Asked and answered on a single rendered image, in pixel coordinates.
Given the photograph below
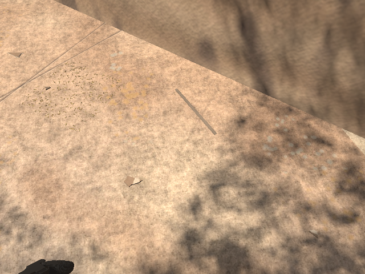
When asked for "left robot hand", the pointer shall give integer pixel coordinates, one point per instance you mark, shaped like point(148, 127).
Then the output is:
point(49, 267)

